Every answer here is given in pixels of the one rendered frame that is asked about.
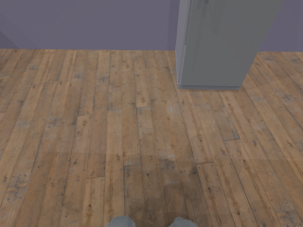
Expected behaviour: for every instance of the left robot thigh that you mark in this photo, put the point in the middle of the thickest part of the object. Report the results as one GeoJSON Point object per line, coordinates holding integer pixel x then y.
{"type": "Point", "coordinates": [121, 221]}

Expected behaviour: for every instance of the fridge door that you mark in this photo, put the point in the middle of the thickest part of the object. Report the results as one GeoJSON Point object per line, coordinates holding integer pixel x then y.
{"type": "Point", "coordinates": [223, 39]}

